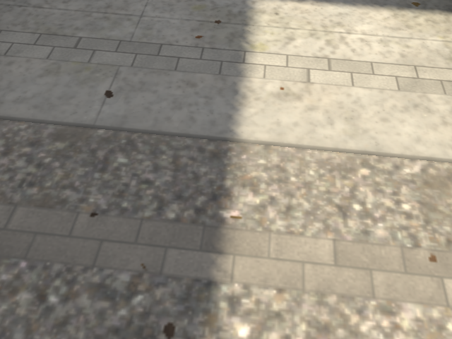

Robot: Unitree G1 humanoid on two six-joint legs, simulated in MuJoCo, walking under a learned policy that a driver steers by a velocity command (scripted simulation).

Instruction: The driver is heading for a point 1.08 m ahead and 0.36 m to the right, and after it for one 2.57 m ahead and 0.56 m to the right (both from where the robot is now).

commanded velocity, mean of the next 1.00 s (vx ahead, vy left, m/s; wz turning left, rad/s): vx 0.50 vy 0.00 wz -0.05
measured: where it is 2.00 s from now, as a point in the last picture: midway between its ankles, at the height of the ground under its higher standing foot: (266, 174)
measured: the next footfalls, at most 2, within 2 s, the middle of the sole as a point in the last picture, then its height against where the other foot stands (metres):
right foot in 0.30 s outside the picture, level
left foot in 0.82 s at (192, 285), level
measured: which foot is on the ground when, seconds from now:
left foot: down 0.00-0.30, up 0.32-0.80, down 0.82-1.00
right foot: up 0.00-0.28, down 0.30-0.82, up 0.84-1.00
